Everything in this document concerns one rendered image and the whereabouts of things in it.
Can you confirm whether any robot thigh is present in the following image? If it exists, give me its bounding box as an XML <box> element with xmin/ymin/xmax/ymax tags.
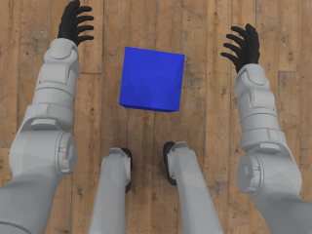
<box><xmin>88</xmin><ymin>153</ymin><xmax>131</xmax><ymax>234</ymax></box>
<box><xmin>167</xmin><ymin>146</ymin><xmax>224</xmax><ymax>234</ymax></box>

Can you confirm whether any left robot hand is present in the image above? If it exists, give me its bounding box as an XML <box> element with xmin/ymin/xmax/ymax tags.
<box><xmin>58</xmin><ymin>0</ymin><xmax>95</xmax><ymax>47</ymax></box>

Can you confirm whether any right robot forearm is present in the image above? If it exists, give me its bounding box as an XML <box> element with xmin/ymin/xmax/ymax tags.
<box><xmin>233</xmin><ymin>63</ymin><xmax>302</xmax><ymax>192</ymax></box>

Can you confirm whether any robot right upper arm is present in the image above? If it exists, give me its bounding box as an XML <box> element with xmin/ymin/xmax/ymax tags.
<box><xmin>235</xmin><ymin>152</ymin><xmax>312</xmax><ymax>234</ymax></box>

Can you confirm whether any robot left upper arm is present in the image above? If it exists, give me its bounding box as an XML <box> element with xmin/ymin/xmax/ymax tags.
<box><xmin>0</xmin><ymin>130</ymin><xmax>78</xmax><ymax>234</ymax></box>

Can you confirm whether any left robot forearm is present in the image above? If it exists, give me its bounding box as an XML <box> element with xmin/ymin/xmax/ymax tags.
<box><xmin>9</xmin><ymin>38</ymin><xmax>81</xmax><ymax>173</ymax></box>

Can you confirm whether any carton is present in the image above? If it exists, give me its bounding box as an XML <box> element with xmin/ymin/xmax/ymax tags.
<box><xmin>119</xmin><ymin>47</ymin><xmax>185</xmax><ymax>113</ymax></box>

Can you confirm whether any left robot thigh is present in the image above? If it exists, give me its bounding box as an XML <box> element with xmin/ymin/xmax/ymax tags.
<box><xmin>88</xmin><ymin>153</ymin><xmax>131</xmax><ymax>234</ymax></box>

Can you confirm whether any right robot thigh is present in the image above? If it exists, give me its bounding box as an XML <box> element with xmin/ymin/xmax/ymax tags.
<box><xmin>167</xmin><ymin>146</ymin><xmax>224</xmax><ymax>234</ymax></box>

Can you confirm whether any right robot hand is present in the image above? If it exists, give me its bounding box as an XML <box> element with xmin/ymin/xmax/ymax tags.
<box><xmin>220</xmin><ymin>23</ymin><xmax>260</xmax><ymax>74</ymax></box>

